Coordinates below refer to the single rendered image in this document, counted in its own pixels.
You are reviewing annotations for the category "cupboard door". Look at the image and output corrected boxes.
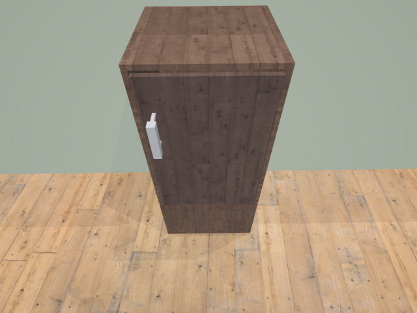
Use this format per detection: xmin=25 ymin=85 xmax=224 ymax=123
xmin=128 ymin=72 xmax=286 ymax=205

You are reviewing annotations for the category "handle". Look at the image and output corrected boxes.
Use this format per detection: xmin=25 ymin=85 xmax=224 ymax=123
xmin=146 ymin=113 xmax=163 ymax=159

